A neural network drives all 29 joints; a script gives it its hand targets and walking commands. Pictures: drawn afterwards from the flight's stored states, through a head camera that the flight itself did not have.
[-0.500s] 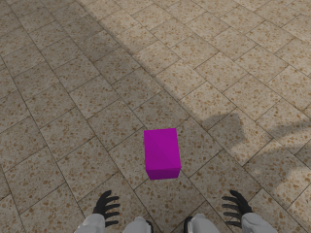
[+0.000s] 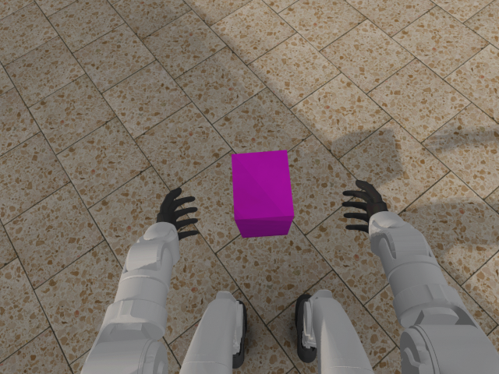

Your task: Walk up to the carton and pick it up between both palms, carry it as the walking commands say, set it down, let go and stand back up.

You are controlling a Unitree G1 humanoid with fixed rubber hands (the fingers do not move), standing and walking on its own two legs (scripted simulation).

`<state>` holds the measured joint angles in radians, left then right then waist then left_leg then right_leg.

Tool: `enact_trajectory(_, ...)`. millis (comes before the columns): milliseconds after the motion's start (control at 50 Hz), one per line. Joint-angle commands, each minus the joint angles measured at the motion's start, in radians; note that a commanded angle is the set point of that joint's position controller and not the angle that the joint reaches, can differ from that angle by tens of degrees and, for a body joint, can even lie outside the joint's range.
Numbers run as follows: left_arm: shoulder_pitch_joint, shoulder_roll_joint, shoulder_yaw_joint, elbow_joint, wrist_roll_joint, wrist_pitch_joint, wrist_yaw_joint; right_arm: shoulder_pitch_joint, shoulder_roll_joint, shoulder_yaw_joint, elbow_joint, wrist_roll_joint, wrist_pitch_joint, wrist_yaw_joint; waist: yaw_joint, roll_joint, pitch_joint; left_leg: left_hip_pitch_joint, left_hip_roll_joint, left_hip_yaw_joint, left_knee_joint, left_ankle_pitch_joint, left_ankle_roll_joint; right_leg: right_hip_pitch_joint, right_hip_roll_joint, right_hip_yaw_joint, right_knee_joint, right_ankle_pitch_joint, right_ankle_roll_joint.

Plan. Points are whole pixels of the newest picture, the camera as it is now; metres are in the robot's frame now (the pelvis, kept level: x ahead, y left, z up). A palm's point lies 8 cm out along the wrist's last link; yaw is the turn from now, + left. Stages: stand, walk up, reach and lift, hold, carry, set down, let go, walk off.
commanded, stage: reach and lift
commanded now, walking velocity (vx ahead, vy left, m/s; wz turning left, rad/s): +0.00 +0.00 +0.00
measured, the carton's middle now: (262, 198) +0.53 +0.03 -0.54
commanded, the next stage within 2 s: none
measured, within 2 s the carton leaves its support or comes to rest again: neither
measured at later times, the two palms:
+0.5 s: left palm (174, 160) +0.48 +0.20 -0.12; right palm (353, 146) +0.51 -0.15 -0.13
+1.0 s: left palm (188, 152) +0.52 +0.19 -0.17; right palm (339, 143) +0.55 -0.14 -0.18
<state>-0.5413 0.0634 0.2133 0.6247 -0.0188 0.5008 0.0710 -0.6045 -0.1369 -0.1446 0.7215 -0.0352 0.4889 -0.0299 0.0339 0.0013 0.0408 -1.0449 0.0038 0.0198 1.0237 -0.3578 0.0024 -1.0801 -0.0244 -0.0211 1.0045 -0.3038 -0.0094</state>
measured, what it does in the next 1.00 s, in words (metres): lowers itself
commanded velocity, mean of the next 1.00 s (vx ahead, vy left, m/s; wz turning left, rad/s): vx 0.00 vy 0.00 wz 0.00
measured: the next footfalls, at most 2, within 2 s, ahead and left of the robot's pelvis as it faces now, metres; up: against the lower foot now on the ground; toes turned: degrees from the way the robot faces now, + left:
none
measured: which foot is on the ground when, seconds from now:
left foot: down 0.00-1.00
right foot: down 0.00-1.00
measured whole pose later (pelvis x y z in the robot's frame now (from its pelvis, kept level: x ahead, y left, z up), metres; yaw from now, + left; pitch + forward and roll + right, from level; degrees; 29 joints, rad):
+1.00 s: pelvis +0.02 +0.00 -0.05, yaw +1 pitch +49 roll +2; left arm -1.16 0.11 0.44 0.86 0.15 0.10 0.07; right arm -1.24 -0.17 -0.39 0.98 -0.17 0.10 -0.05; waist 0.04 -0.03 -0.05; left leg -1.63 0.00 0.04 1.14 -0.37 0.01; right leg -1.67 -0.03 0.01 1.13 -0.31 0.00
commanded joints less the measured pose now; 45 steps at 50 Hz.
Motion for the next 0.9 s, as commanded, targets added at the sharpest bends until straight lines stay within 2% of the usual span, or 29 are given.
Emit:
enact_trajectory(0, -0.228, 0.06, 0.034, -0.065, 0.006, -0.052, 0.017, -0.259, -0.079, -0.024, -0.062, -0.012, -0.05, -0.016, 0.006, -0.036, -0.63, 0.136, -0.052, 0.009, -0.152, 0.024, -0.016, 0.37, 0.06, 0.019, -0.113, 0.013, 0.017)
enact_trajectory(200, -0.408, 0.099, 0.086, 0.039, 0.015, -0.228, 0.034, -0.462, -0.111, -0.039, 0.043, 0.003, -0.201, -0.054, 0.027, -0.037, -0.823, 0.066, -0.068, 0.015, -0.118, 0.204, -0.032, 0.342, 0.08, 0.044, -0.083, 0.176, 0.022)
enact_trajectory(380, -0.555, 0.127, 0.103, 0.108, 0.032, -0.386, 0.008, -0.607, -0.124, -0.071, 0.117, -0.006, -0.354, -0.058, 0.029, -0.05, -0.943, 0.021, -0.077, -0.012, -0.098, 0.398, -0.044, 0.288, 0.083, 0.085, -0.042, 0.373, 0.017)
enact_trajectory(580, -0.734, 0.147, 0.149, 0.072, 0.088, -0.42, 0.005, -0.764, -0.151, -0.151, 0.086, -0.049, -0.398, -0.037, 0.016, -0.052, -1.153, 0.076, -0.09, -0.016, -0.071, 0.547, -0.048, 0.287, 0.09, 0.078, -0.007, 0.53, 0.019)
enact_trajectory(680, -0.747, 0.136, 0.185, 0.076, 0.127, -0.426, -0.002, -0.79, -0.124, -0.17, 0.075, -0.075, -0.398, -0.023, 0.027, -0.065, -1.173, 0.036, -0.095, -0.001, -0.084, 0.578, -0.041, 0.323, 0.087, 0.069, -0.008, 0.599, 0.024)
enact_trajectory(780, -0.738, 0.12, 0.215, 0.113, 0.159, -0.435, -0.013, -0.79, -0.093, -0.204, 0.099, -0.115, -0.4, -0.012, 0.029, -0.078, -1.083, -0.087, -0.096, 0.008, -0.072, 0.525, -0.036, 0.264, 0.087, 0.06, 0.015, 0.561, 0.032)
enact_trajectory(880, -0.78, 0.111, 0.225, 0.136, 0.174, -0.43, -0.011, -0.82, -0.091, -0.24, 0.151, -0.138, -0.401, -0.01, 0.025, -0.068, -0.986, -0.164, -0.098, 0.011, 0.003, 0.407, -0.038, 0.078, 0.098, 0.04, 0.076, 0.388, 0.036)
